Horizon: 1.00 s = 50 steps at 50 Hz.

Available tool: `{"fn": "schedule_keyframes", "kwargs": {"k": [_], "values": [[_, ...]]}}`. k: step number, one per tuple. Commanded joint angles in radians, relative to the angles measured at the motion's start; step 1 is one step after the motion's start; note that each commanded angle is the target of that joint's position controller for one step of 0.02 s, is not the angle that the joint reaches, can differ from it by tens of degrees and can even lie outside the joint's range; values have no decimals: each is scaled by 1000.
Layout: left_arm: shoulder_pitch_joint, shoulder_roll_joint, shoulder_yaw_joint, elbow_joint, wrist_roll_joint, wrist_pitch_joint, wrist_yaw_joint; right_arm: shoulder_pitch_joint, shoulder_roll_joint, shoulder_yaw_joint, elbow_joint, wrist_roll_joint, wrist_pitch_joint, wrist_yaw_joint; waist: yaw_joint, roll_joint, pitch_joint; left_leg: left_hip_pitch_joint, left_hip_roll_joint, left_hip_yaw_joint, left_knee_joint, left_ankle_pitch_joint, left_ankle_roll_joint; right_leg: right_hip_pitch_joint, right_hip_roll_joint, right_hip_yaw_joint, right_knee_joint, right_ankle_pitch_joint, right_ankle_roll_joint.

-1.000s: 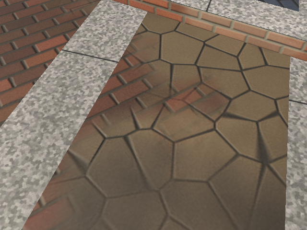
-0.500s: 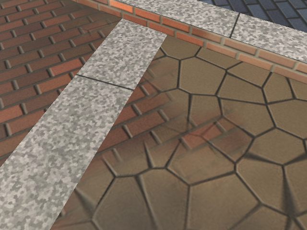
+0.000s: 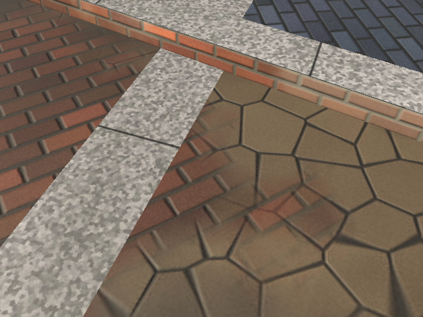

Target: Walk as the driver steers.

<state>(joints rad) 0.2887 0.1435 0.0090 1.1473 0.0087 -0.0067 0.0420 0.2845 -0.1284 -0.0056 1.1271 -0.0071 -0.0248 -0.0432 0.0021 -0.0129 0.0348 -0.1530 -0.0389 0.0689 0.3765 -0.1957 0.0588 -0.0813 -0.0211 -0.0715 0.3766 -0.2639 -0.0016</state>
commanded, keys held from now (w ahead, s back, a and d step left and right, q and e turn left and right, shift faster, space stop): no key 0.06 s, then w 0.94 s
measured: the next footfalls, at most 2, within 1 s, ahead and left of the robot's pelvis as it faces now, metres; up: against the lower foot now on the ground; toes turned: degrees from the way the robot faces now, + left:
right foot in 0.44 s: +0.11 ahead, -0.13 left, +0.00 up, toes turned -4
left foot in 0.92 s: +0.45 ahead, +0.03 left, +0.00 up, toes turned +5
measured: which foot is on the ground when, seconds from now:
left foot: down 0.00-0.44, up 0.46-0.90, down 0.92-1.00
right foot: down 0.00-0.14, up 0.16-0.42, down 0.44-0.94, up 0.96-1.00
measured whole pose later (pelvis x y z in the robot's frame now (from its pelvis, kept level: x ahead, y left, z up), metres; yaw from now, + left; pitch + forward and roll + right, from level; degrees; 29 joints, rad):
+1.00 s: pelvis +0.33 -0.03 -0.02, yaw +0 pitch +0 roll +1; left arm 0.45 0.16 0.04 1.09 0.01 -0.09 0.01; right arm 0.08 -0.19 -0.05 0.95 -0.02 -0.08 0.01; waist 0.02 -0.01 0.08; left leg -0.41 -0.06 0.14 0.57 -0.17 0.13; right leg -0.16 0.02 -0.01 1.08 -0.40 -0.09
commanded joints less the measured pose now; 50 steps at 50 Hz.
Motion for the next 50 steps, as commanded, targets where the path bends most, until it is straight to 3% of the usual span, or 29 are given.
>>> {"fn": "schedule_keyframes", "kwargs": {"k": [1,3,4,6,7,9,10,12,14,16,18,20,21,22,23,24,25,27,29,31,36,40,43,45,46,47,48,49,50], "values": [[78,56,4,3,0,-1,3,61,-81,-10,-7,0,-3,-2,3,16,30,13,148,-151,-68,226,7,-50,-89,87,-55,114,-25],[81,55,2,8,1,0,4,65,-79,-9,-2,0,-1,-2,2,16,34,12,146,-151,-71,214,7,-54,-90,87,-55,110,-24],[91,52,1,13,3,0,3,77,-79,-9,3,-1,0,-2,0,18,19,18,135,-150,-82,109,11,-53,-81,79,-55,49,-27],[99,62,9,7,12,3,-1,92,-120,-28,4,1,13,0,-7,53,43,-11,121,-178,-98,-238,47,-108,-29,31,22,-161,-44],[91,58,10,-5,18,4,-5,115,-141,-39,5,-2,20,3,-16,79,74,-23,145,-227,-123,-426,77,-179,-5,10,80,-251,-54],[43,33,6,-41,32,0,-18,204,-166,-57,19,-6,27,9,-59,131,142,-11,271,-410,-227,-661,158,-335,27,-40,233,-272,-65],[14,30,6,-63,36,-6,-25,226,-166,-61,24,-10,26,11,-69,145,160,-30,329,-490,-270,-675,196,-369,10,-27,317,-237,-72],[-41,56,17,-105,30,-20,-38,212,-173,-67,11,-27,12,14,-64,111,139,-12,376,-541,-305,-575,230,-454,-26,41,482,-254,-83],[-27,60,25,-116,24,-39,-51,146,-170,-67,-15,-20,-3,17,-19,72,90,-6,350,-460,-294,-452,200,-440,-46,62,477,-201,-83],[-6,50,28,-115,20,-47,-56,98,-164,-65,-34,-9,-14,17,7,84,66,-56,283,-337,-273,-343,157,-338,-25,32,386,-149,-73],[29,39,31,-114,14,-48,-55,84,-173,-68,-37,-3,-19,19,25,113,62,-138,240,-253,-233,-325,142,-201,7,-14,256,-97,-66],[137,31,35,-77,10,-47,-48,71,-174,-71,-39,4,-17,22,68,87,64,-278,197,-202,-134,-400,127,9,55,-66,116,-6,-58],[212,48,42,-54,14,-51,-42,59,-151,-65,-49,-2,-19,24,93,41,61,-364,158,-170,-30,-433,110,117,46,-34,68,-63,-59],[315,109,55,-38,29,-61,-32,21,-92,-48,-78,-8,-26,31,134,-139,53,-477,73,-62,247,-385,69,195,-149,241,-98,-270,-83],[396,207,75,-34,23,-60,-29,1,-45,-36,-124,-9,-32,42,136,-301,55,-646,-24,29,524,-368,48,218,-360,657,-303,-610,-164],[319,197,74,-40,24,-47,-25,1,-120,-52,-135,-39,-32,53,73,-196,123,-645,44,-47,672,-303,62,79,-395,726,-324,-680,-212],[210,159,63,-81,18,-52,-32,-24,-127,-55,-139,-39,-34,67,23,-95,160,-634,84,-78,710,-196,61,0,-352,637,-314,-585,-199],[141,127,54,-112,8,-75,-36,3,-101,-52,-115,-28,-41,79,-20,-47,122,-557,116,-81,675,-61,33,-20,-254,429,-313,-286,-157],[188,93,42,-91,7,-92,-31,-5,-101,-52,-109,-28,-35,82,-19,-47,87,-541,113,-53,663,16,11,21,-198,297,-291,-44,-142],[250,83,36,-70,8,-98,-31,-61,-98,-52,-126,-23,-25,81,-7,-52,78,-581,112,-33,645,53,-2,67,-181,237,-272,123,-147],[312,84,24,-56,9,-105,-28,-287,-83,-40,-215,-19,-20,78,33,-69,105,-599,90,22,444,115,-31,90,-162,151,-249,430,-164],[329,105,27,-45,11,-109,-24,-383,-84,-28,-259,-8,-25,77,51,-96,110,-486,56,63,254,144,2,121,-167,105,-227,575,-167],[284,135,36,-45,14,-110,-20,-317,-118,-39,-258,-8,-36,65,-2,-98,66,-343,13,74,191,80,63,181,-190,77,-112,877,-158],[252,159,45,-48,14,-102,-18,-64,-157,-62,-180,-8,-50,49,-107,-85,-67,-80,-38,82,123,74,106,185,-173,48,172,1023,-136],[242,151,43,-57,7,-99,-20,94,-196,-80,-133,-25,-58,39,-166,-63,-152,159,38,6,104,70,135,37,-143,35,389,826,-124],[293,72,26,-89,-15,-96,-30,225,-293,-105,-123,-50,-60,34,-165,96,-292,420,325,-366,79,-85,209,-229,-42,-11,746,322,-99],[347,72,38,-88,-27,-94,-41,188,-306,-111,-122,-30,-43,47,-115,215,-355,495,467,-795,-103,-156,319,-468,109,76,1008,-246,-88],[236,123,50,-113,-6,-88,-37,58,-262,-101,-140,-8,-40,52,-70,92,-191,353,416,-667,-139,-273,273,-555,20,133,1026,-149,-105],[142,121,51,-140,3,-93,-42,-21,-189,-81,-155,-2,-48,56,-57,36,-72,193,378,-531,-176,-231,241,-555,-17,123,970,-63,-106]]}}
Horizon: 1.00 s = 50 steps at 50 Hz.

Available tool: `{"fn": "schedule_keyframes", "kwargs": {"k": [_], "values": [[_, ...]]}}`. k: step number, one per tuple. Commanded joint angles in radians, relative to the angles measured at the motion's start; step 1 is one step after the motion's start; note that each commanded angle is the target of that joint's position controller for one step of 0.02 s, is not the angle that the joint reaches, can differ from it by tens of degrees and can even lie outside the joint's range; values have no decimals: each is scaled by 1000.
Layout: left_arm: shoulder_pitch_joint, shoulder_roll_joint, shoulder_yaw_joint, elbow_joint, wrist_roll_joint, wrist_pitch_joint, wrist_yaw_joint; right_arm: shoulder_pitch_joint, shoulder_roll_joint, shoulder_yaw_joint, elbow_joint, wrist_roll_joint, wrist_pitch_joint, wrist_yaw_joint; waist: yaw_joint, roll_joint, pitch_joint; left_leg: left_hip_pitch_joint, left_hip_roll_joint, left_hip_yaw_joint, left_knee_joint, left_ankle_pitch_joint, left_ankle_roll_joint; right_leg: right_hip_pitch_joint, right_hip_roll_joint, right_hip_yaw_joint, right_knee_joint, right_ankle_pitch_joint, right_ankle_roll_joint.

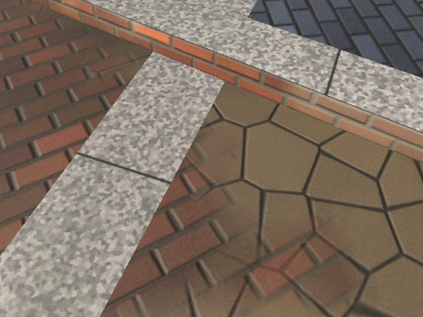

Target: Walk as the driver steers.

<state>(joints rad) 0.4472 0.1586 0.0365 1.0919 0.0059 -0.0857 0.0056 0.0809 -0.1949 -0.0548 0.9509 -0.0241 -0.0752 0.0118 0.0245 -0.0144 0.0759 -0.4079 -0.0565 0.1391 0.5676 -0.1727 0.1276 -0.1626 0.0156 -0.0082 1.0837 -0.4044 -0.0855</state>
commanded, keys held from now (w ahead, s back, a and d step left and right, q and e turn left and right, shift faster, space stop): w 0.18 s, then no key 0.40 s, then w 0.42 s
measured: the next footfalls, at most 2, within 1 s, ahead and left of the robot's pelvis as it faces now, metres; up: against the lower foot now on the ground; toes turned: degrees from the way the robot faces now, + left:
right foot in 0.42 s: +0.39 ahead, -0.09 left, +0.00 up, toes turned -3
left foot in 0.90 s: +0.33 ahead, +0.09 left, +0.00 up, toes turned +4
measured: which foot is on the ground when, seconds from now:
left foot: down 0.00-0.44, up 0.46-0.88, down 0.90-1.00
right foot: up 0.00-0.40, down 0.42-0.90, up 0.92-1.00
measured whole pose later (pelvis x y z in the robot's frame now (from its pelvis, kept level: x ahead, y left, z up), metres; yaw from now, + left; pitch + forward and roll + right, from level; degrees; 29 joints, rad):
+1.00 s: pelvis +0.33 +0.00 +0.03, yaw +1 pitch +1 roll -1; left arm 0.26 0.21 0.07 1.00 0.02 -0.02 -0.02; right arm 0.43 -0.15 -0.04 1.09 -0.02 -0.05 -0.02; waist -0.03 -0.02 -0.06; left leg -0.11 -0.01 0.06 0.34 -0.25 0.06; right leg -0.42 0.02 -0.05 0.75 -0.29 -0.07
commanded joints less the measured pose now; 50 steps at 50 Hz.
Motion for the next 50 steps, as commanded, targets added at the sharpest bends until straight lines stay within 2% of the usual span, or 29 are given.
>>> {"fn": "schedule_keyframes", "kwargs": {"k": [1,3,5,8,9,11,14,17,19,20,21,22,23,24,25,26,27,29,30,32,34,40,42,44,45,46,47,48,50], "values": [[-41,83,23,-88,9,-13,-8,154,-78,-18,25,9,-8,1,-43,4,-48,330,349,-502,-399,-145,136,-428,-86,58,195,122,-21],[-10,47,21,-81,34,12,-18,188,-33,1,56,8,-24,-10,6,29,-30,221,284,-366,-419,11,95,-334,-113,54,107,138,-1],[-29,42,23,-92,36,30,-26,245,-55,2,75,10,-38,-15,18,43,-24,212,263,-306,-427,130,95,-344,-115,31,60,152,17],[-166,63,25,-145,35,45,-34,305,-90,1,84,14,-41,-15,4,54,15,237,246,-251,-461,177,90,-455,-136,-1,-43,252,43],[-219,69,25,-164,32,46,-36,326,-88,4,86,15,-40,-15,-8,56,25,255,239,-237,-465,207,85,-487,-138,-10,-91,290,50],[-292,61,18,-188,22,42,-34,350,-76,13,88,15,-39,-15,-18,48,44,265,215,-172,-429,487,58,-469,-117,-45,-223,346,64],[-352,31,0,-197,10,35,-26,410,-72,23,109,16,-37,-21,-47,84,7,302,183,-96,-349,750,9,-359,-53,-104,-389,422,57],[-355,49,-2,-190,9,29,-13,429,-75,27,124,6,-27,-31,-53,122,-18,393,201,-100,-273,807,7,-310,-19,-100,-465,412,34],[-272,81,8,-160,16,17,-1,397,-86,23,119,2,-24,-39,-14,133,-47,429,222,-121,-169,888,11,-220,10,-86,-515,344,4],[-185,97,16,-127,20,6,5,376,-93,20,117,6,-22,-42,27,114,-73,445,216,-126,-69,871,2,-142,23,-81,-596,370,-12],[-93,113,22,-95,31,-11,10,366,-99,19,116,18,-20,-42,72,74,-110,405,186,-113,72,738,-20,-8,-13,-57,-711,567,-24],[27,183,36,-70,50,-23,14,388,-73,27,92,34,-22,-46,86,-12,-229,251,138,-88,298,344,-47,228,-212,103,-618,1064,-61],[9,204,36,-71,33,-14,9,590,41,45,126,82,-3,-44,-3,-202,-404,74,-14,-85,590,-480,-77,435,-470,367,-567,1486,-275],[-40,161,28,-95,-9,0,-1,555,-39,25,153,48,21,-51,4,-52,-403,68,14,-190,620,-457,-79,325,-428,361,-621,1289,-285],[-134,123,16,-108,-13,8,2,450,-42,19,126,16,29,-46,-10,-49,-250,28,32,-191,614,-413,-87,178,-381,298,-698,1068,-258],[-199,77,-1,-116,-6,14,8,392,-25,19,118,-3,35,-41,-33,-17,-153,35,61,-196,550,-357,-95,54,-332,245,-761,899,-213],[-216,57,-11,-114,-2,16,17,360,-21,17,114,-11,46,-37,-48,-30,-101,69,81,-197,481,-320,-104,-33,-293,191,-800,835,-178],[-216,58,-17,-98,8,20,25,407,18,26,141,-10,72,-33,-81,-54,-106,182,74,-164,370,-280,-119,-125,-233,112,-822,744,-131],[-188,90,-7,-89,10,20,21,422,21,28,149,-9,79,-34,-82,-64,-128,187,66,-142,333,-287,-120,-113,-220,114,-840,603,-126],[-147,152,17,-83,6,31,12,378,-7,22,139,-15,86,-34,-57,-80,-124,129,64,-114,308,-296,-110,-97,-229,182,-923,137,-135],[-140,162,27,-84,4,45,8,303,-29,16,108,-18,82,-25,-46,-105,-76,73,75,-105,283,-273,-99,-120,-248,246,-1002,-141,-128],[-133,167,43,-83,1,53,9,276,-6,18,89,-11,53,-11,-54,-77,-51,133,67,-69,134,-251,-70,-161,-244,214,-1025,-202,-114],[-142,175,49,-86,-5,60,9,317,-2,17,98,-4,46,-14,-70,-77,-41,211,51,-45,19,-238,-51,-197,-238,201,-1008,-247,-112],[-186,169,54,-100,-12,70,8,427,13,19,142,-2,39,-21,-113,-38,-3,361,32,-22,-185,-174,-21,-300,-193,152,-918,-294,-83],[-230,132,47,-124,-9,70,5,493,-9,16,162,-8,31,-30,-134,48,25,449,98,-125,-300,-265,1,-415,-136,87,-766,-264,-52],[-249,40,24,-151,-8,65,-2,547,-59,10,163,-15,22,-40,-131,254,-15,530,334,-452,-454,-510,32,-536,-26,-53,-432,-185,-8],[-277,61,27,-176,13,61,-10,487,-149,-14,148,-2,22,-45,-97,259,107,400,452,-671,-563,-685,84,-663,22,-54,-312,-32,5],[-293,107,35,-182,33,54,-26,410,-124,-11,128,4,20,-48,-52,147,141,314,427,-631,-570,-649,81,-630,-36,17,-250,77,9],[-257,124,43,-161,26,43,-43,356,-101,-8,106,11,0,-36,-10,104,87,350,342,-476,-558,-425,43,-597,-46,12,-223,167,36]]}}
